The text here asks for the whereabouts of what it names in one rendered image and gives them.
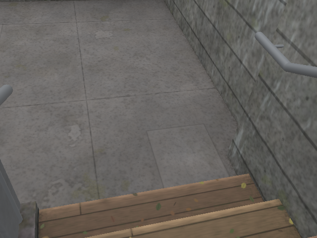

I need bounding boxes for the stairs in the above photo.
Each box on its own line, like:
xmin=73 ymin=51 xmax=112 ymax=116
xmin=39 ymin=174 xmax=317 ymax=238

